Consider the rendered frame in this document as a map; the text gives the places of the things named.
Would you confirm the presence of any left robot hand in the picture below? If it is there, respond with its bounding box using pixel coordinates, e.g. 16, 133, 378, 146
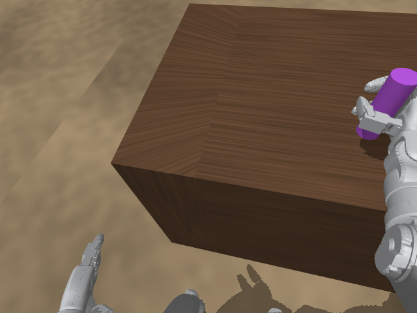
59, 233, 114, 313

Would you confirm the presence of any can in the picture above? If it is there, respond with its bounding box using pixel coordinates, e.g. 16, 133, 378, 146
356, 68, 417, 140

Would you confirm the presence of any right robot hand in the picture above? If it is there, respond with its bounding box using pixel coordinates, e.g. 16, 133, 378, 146
351, 76, 417, 141

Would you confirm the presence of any right robot arm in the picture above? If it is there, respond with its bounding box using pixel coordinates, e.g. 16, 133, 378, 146
375, 130, 417, 313

